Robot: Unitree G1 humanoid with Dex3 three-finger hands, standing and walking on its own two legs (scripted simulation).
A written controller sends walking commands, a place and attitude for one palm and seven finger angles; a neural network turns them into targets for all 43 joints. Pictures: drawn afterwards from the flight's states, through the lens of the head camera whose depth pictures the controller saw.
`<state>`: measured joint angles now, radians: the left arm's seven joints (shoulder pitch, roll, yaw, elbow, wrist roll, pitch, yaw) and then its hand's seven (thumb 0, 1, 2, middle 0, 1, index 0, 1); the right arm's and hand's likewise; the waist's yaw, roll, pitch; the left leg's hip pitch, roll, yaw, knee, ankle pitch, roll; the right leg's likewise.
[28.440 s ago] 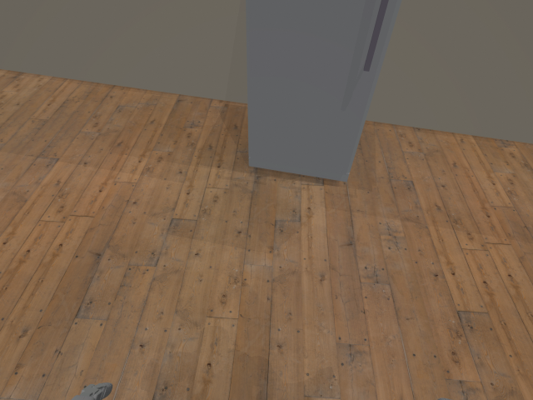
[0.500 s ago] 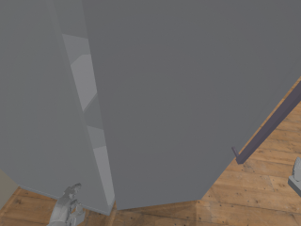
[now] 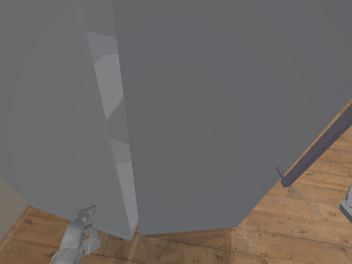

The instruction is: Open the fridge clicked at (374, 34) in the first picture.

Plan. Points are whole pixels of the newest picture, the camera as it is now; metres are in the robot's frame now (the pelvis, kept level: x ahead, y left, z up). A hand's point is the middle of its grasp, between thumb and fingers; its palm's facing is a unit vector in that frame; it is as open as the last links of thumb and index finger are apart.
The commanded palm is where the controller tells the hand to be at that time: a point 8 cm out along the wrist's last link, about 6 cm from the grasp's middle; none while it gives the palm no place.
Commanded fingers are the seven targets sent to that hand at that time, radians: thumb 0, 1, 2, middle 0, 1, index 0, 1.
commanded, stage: step back with the hand held close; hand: right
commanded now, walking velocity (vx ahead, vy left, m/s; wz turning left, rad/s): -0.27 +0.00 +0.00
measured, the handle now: (324, 130) +0.40 -0.34 +0.13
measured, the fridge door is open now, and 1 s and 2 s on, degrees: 68 68 68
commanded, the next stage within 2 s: stop stepping back and stand still in 0.92 s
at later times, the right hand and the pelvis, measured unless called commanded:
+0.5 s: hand out of the picture +0.11 -0.35 +0.14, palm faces +0.48 +0.74 -0.47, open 7.4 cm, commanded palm +0.04 -0.37 +0.17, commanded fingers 0.00 -0.90 -0.90 0.20 0.30 0.20 0.30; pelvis -0.08 -0.07 -0.02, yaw -3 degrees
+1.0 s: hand out of the picture +0.00 -0.35 +0.15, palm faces +0.46 +0.79 -0.41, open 7.4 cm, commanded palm -0.07 -0.38 +0.17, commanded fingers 0.00 -0.90 -0.90 0.20 0.30 0.20 0.30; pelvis -0.18 -0.08 -0.02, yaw -4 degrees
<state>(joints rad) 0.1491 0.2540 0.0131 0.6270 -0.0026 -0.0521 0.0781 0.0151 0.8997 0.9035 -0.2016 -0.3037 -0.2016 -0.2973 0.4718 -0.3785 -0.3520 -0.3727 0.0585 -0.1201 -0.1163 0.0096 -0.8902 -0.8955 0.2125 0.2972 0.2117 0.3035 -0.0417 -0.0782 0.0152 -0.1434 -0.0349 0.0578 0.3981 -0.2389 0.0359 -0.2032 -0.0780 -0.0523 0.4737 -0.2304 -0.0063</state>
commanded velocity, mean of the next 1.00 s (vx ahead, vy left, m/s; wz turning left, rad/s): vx -0.32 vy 0.00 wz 0.04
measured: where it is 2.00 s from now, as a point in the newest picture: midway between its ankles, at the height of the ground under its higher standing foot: outside the picture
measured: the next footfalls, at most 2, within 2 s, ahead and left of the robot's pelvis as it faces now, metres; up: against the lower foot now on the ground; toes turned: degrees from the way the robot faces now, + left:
left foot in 0.72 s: -0.09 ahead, +0.06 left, +0.00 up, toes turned -13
right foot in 0.96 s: -0.10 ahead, -0.17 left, +0.00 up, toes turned -5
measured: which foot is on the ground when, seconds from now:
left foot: down 0.00-0.64, up 0.66-0.70, down 0.72-0.98, up 1.00-1.00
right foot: down 0.00-0.80, up 0.82-0.94, down 0.96-1.00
